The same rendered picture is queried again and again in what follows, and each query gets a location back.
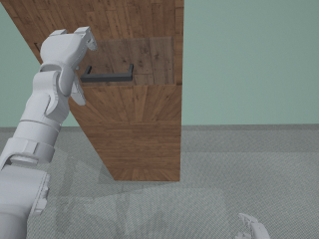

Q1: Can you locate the robot right hand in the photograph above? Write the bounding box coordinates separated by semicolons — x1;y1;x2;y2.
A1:
235;213;271;239

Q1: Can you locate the cabinet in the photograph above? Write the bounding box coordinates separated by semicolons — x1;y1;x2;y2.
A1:
0;0;184;182

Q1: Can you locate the robot left upper arm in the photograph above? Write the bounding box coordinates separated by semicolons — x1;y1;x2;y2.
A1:
0;164;51;239

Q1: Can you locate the left robot forearm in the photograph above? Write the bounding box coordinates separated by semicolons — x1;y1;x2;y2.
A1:
0;61;75;172

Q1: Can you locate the handle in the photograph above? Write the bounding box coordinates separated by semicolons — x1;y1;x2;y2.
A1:
80;64;134;83

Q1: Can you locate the robot left hand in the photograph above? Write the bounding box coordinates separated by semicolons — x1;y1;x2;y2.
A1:
40;26;98;106

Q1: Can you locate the drawer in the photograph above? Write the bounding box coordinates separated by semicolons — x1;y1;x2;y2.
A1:
36;36;174;87

